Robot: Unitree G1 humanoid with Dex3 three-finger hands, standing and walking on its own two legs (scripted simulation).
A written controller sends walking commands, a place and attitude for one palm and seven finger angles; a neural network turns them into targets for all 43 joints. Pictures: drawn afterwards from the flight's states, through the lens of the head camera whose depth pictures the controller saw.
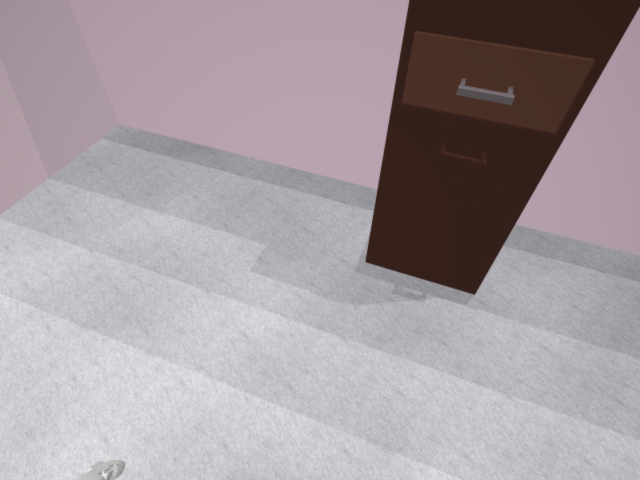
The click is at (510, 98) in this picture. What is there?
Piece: drawer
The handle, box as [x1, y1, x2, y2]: [456, 78, 514, 104]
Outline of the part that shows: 456,93 460,95 511,104 514,96 512,93 512,87 509,86 506,93 470,87 464,85 464,78 462,78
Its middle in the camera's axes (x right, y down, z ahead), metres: +0.39 -0.35 +0.91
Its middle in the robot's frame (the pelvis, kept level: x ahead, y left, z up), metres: +0.94 -0.35 +0.03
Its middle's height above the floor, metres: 0.80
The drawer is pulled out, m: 0.00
